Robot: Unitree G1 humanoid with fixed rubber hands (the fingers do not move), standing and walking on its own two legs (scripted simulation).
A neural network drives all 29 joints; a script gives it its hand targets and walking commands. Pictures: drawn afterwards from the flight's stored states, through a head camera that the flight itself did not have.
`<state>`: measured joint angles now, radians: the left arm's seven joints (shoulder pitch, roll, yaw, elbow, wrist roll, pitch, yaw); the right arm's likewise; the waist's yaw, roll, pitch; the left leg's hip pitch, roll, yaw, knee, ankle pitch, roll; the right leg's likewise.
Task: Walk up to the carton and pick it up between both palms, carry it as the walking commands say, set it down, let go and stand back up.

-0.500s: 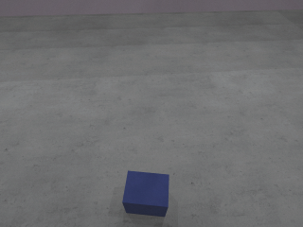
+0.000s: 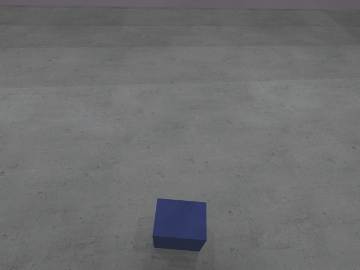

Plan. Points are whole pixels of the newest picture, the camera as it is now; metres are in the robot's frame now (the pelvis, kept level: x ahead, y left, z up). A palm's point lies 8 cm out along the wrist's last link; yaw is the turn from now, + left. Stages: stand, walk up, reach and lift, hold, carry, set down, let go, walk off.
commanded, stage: walk up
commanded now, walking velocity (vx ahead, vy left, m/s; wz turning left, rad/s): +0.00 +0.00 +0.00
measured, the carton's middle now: (179, 225) +0.39 -0.02 -0.66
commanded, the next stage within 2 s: stand in 0.56 s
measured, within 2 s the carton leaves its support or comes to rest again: neither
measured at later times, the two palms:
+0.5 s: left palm out of the picture +0.01 +0.18 -0.14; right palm out of the picture -0.05 -0.25 -0.15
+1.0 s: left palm (104, 252) +0.18 +0.19 -0.14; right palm (290, 263) +0.16 -0.27 -0.13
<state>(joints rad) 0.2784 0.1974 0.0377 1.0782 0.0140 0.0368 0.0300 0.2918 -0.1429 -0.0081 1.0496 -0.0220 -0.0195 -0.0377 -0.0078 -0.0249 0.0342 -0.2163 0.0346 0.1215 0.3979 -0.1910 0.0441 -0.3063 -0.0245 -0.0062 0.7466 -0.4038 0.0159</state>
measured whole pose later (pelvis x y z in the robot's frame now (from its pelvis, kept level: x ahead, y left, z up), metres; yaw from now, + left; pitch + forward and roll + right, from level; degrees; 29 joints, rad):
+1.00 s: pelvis -0.01 -0.03 -0.03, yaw -3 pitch +12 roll +0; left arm -0.07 0.24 -0.04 0.64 -0.10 0.62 0.04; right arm -0.10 -0.23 0.01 0.69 0.08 0.60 -0.03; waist 0.02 -0.01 -0.11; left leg -0.62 0.04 0.05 0.70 -0.29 0.00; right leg -0.54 0.01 -0.06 0.70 -0.38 -0.03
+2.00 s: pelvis -0.09 +0.00 -0.11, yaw -5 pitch +29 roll -1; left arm -0.75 0.20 0.22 0.81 -0.02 0.28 0.04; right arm -0.78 -0.21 -0.23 0.85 0.02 0.25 0.00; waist 0.02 0.00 0.00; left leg -1.29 0.00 0.00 1.09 -0.30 0.01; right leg -1.23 0.01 0.00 1.12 -0.39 0.01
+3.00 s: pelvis -0.11 +0.00 -0.28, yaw -7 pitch +49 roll -2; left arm -1.11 0.33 0.27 0.89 -0.07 0.12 0.02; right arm -1.11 -0.28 -0.22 0.86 0.08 0.14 -0.06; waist 0.02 -0.01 -0.06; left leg -2.08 -0.01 -0.02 1.67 -0.44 0.00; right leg -2.02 0.05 0.01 1.71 -0.54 0.02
